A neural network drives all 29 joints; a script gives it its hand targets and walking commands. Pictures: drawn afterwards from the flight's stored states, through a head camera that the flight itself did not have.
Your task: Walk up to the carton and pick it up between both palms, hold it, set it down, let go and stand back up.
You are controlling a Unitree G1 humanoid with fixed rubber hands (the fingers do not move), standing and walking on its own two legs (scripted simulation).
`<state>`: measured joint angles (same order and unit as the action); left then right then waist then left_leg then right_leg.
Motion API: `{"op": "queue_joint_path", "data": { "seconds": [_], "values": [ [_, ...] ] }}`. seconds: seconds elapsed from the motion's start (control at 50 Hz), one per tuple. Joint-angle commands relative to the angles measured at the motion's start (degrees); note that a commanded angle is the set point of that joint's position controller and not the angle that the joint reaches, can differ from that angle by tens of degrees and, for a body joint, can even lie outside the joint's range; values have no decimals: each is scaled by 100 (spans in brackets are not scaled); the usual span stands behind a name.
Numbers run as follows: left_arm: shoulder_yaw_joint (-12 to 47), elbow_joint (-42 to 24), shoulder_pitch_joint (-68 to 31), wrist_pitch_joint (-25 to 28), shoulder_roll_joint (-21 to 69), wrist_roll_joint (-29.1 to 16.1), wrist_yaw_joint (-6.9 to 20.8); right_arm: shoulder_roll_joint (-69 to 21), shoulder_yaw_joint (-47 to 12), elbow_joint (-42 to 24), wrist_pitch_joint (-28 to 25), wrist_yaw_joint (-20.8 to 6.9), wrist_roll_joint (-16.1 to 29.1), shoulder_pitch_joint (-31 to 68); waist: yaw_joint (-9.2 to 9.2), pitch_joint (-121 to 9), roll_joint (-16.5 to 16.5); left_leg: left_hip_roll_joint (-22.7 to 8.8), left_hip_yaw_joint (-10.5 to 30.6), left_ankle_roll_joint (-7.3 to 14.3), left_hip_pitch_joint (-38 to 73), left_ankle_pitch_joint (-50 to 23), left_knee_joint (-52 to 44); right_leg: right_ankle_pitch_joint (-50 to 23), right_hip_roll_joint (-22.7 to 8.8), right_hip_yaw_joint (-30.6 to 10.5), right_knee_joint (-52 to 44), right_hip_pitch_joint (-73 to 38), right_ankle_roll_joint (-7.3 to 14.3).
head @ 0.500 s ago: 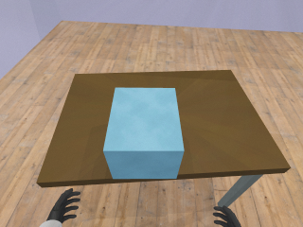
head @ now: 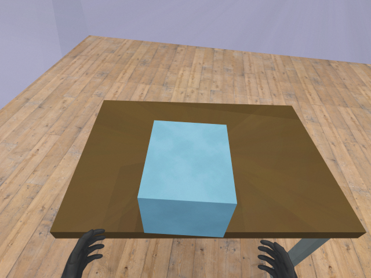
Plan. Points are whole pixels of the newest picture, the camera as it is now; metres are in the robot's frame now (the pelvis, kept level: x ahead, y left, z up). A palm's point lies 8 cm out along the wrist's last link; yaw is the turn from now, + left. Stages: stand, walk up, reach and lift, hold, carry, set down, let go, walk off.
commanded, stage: reach and lift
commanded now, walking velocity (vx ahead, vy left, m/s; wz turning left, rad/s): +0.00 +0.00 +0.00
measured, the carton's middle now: (187, 176) +0.42 +0.02 -0.05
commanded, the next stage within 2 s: none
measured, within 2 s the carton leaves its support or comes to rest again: neither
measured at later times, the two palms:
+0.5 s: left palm (81, 257) +0.19 +0.24 -0.04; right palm (278, 258) +0.21 -0.18 -0.03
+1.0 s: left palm (86, 207) +0.28 +0.25 +0.01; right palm (271, 209) +0.29 -0.17 +0.01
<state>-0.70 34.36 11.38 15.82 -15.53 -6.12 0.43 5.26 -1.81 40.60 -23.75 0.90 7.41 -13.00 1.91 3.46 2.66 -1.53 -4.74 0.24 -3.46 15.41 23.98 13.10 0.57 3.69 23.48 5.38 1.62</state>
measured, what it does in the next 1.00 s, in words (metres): stands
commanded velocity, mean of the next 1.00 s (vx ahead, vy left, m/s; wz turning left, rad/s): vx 0.00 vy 0.00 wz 0.00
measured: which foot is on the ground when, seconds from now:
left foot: down 0.00-1.00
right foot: down 0.00-1.00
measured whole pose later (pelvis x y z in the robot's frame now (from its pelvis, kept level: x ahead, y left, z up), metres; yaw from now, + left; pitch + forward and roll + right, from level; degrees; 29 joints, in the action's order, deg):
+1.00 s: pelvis +0.00 +0.00 +0.00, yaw +1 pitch -2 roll +0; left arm -1.9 41.7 -12.1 12.1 -15.2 -12.1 1.4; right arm 7.8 -4.5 40.2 -14.9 5.0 13.7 10.7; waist 1.8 0.5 1.4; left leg -1.1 -2.7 0.1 -8.5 14.8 25.0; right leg 12.6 1.1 3.1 23.9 9.8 1.8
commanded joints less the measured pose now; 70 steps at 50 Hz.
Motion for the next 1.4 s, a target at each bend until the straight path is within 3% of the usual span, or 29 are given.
{"op": "queue_joint_path", "data": {
  "seconds": [0.0, 0.04, 0.14, 0.34, 0.48, 0.88, 1.18, 1.38],
  "values": [
    [-161, -851, -486, 563, -557, -49, -72, 558, 160, -533, -489, -65, 146, 333, -62, -464, -604, 65, 294, -279, -234, -1787, -227, -981, -39, -540, -345, -194, 155],
    [-77, -552, -317, 661, -440, -58, -60, 538, 115, -501, -621, -128, 196, 437, 25, -448, -607, 61, 324, -310, -242, -2067, -112, -924, 31, -500, -340, -122, 193],
    [15, -697, -385, 1038, -355, -154, -80, 656, 93, -486, -953, -196, 340, 539, 26, -625, -557, 75, 403, -368, -178, -2410, 58, -945, 83, -484, -288, -55, 214],
    [171, -524, -1040, 1383, -381, -431, -200, 637, 12, -444, -1048, -206, 530, 1205, -32, -629, -510, 102, 416, -286, -801, -1308, 49, -301, -5, -607, -75, 32, 198],
    [123, -334, -1832, 1060, -522, -628, -216, 637, -3, -591, -612, -76, 509, 1925, -32, -853, -439, 102, 366, -200, -1024, -795, -65, -127, -74, -655, -15, 3, 163],
    [-315, -229, -3573, -55, -693, -614, 78, 709, -104, -924, 552, 386, 605, 3509, -17, -1656, -386, 120, 325, -179, -471, -1972, -76, -1103, -76, -594, -248, -336, 56],
    [-427, 126, -5358, -620, -952, -694, 114, 989, -62, -674, 1200, 556, 824, 5208, -31, -2477, -500, 109, 305, -177, -536, -2231, 12, -1240, -38, -504, -240, -274, -13],
    [-438, 626, -6482, -1031, -1009, -661, 132, 1303, -50, -133, 1597, 602, 1031, 6347, -57, -3007, -524, 88, 350, -246, -408, -2677, 148, -1445, 50, -377, -271, -66, -53]
  ]
}}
